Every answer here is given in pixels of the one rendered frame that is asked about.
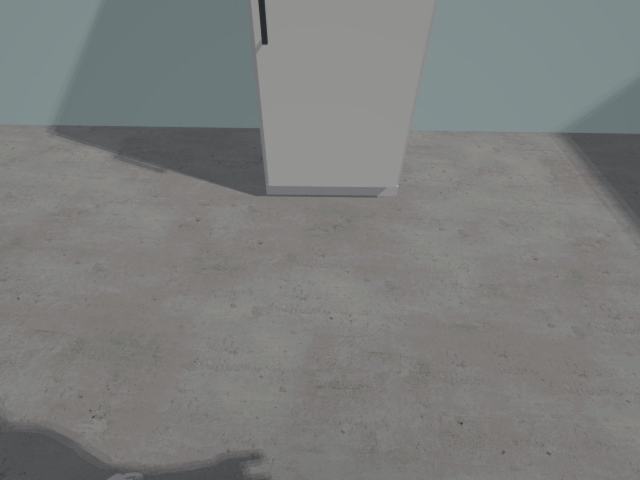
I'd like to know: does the fridge door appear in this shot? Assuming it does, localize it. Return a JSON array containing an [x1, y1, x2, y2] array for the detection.
[[251, 0, 435, 187]]

